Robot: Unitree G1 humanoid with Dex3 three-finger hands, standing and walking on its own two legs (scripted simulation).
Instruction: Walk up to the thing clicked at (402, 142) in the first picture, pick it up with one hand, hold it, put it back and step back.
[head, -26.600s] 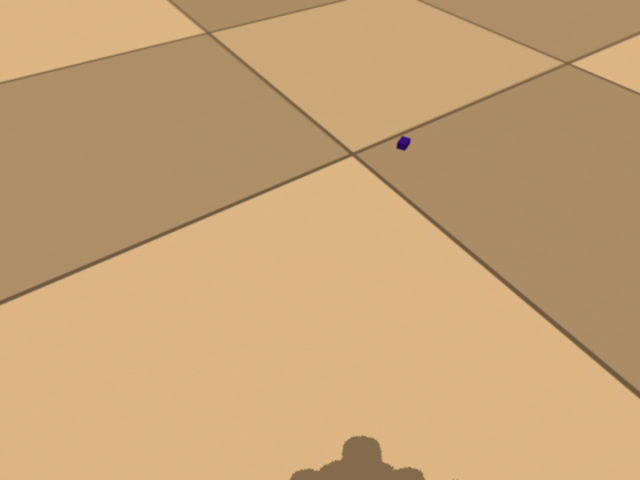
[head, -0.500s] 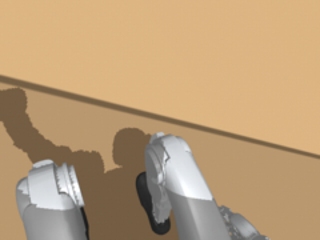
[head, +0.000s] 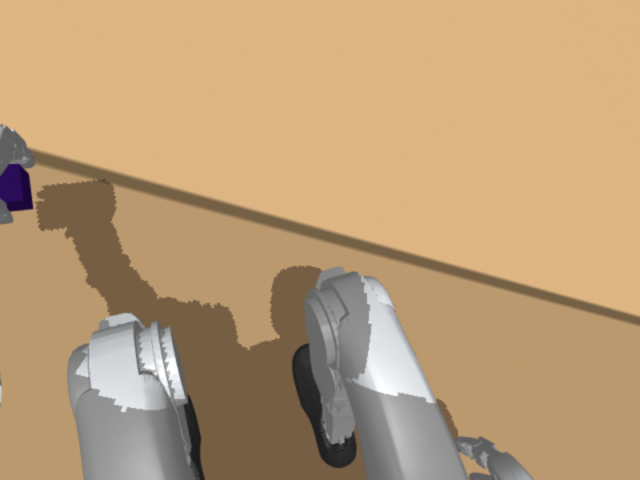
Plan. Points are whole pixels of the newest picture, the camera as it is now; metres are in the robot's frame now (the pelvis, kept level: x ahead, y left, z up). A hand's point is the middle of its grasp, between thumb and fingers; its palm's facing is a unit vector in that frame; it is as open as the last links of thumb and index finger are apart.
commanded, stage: lift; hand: left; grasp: from above
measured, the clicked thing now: out of the picture +0.49 +0.31 -0.19
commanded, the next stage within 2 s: hold in 1.60 s
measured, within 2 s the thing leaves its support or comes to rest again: neither
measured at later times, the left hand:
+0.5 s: hand out of the picture +0.41 +0.32 -0.02, palm faces -0.47 -0.09 -0.88, open 7.5 cm
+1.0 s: hand out of the picture +0.34 +0.29 +0.19, palm faces -0.43 -0.12 -0.89, open 7.5 cm
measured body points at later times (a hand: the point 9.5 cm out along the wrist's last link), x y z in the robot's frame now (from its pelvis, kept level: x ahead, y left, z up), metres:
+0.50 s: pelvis +0.00 +0.00 +0.08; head +0.19 +0.07 +0.48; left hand +0.43 +0.32 +0.03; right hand +0.12 -0.26 -0.03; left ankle +0.08 +0.12 -0.30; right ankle +0.11 -0.12 -0.30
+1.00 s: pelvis +0.01 +0.00 +0.26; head +0.12 +0.03 +0.70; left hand +0.36 +0.30 +0.24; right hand +0.15 -0.24 +0.14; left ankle +0.08 +0.12 -0.30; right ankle +0.11 -0.12 -0.30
